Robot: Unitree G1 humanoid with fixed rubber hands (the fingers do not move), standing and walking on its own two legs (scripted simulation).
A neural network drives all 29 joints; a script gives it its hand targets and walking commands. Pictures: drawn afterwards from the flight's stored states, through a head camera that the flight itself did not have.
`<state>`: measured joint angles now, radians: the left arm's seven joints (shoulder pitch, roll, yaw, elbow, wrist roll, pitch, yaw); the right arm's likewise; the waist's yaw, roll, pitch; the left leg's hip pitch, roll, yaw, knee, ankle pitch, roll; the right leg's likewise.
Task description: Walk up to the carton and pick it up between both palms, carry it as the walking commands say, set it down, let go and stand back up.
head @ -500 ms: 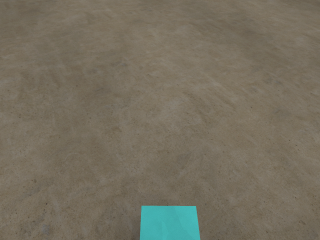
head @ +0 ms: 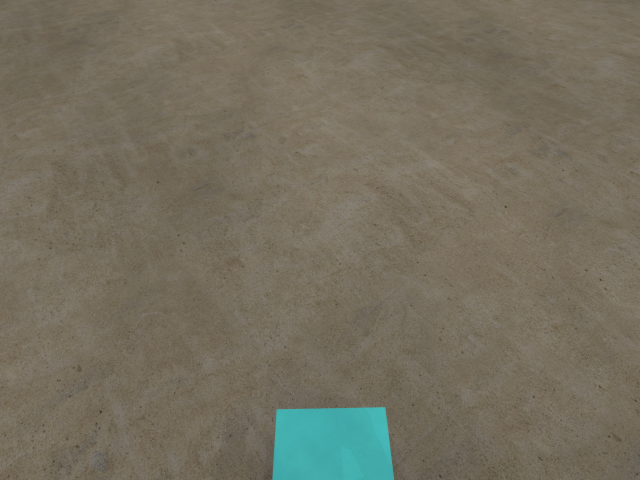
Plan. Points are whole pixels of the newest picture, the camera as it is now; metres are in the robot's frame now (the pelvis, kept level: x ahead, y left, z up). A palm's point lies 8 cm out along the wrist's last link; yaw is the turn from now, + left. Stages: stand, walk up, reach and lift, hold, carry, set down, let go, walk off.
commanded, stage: walk up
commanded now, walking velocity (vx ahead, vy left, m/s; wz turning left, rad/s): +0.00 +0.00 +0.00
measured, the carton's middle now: (332, 466) +0.30 +0.00 -0.62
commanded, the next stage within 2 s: none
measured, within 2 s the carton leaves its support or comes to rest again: neither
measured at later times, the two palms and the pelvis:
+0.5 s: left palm out of the picture +0.02 +0.24 -0.13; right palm out of the picture +0.02 -0.25 -0.13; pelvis -0.03 +0.00 +0.00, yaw +0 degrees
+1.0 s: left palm out of the picture -0.05 +0.17 -0.10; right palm out of the picture -0.04 -0.34 -0.14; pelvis -0.10 -0.08 +0.01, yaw +1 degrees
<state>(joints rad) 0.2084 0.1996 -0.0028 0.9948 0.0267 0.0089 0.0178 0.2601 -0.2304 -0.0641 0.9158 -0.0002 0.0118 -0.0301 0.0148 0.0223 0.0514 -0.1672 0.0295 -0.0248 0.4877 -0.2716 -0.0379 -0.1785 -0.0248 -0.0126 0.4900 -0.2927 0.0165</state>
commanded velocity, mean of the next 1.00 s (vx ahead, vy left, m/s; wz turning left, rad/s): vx -0.07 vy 0.00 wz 0.00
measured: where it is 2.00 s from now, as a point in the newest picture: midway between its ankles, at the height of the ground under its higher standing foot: outside the picture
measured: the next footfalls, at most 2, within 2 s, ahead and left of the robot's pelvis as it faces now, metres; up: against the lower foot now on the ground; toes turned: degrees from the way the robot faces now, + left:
left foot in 1.18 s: -0.15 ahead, +0.04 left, +0.00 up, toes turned -1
right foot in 1.46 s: -0.13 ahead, -0.19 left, +0.00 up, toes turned -2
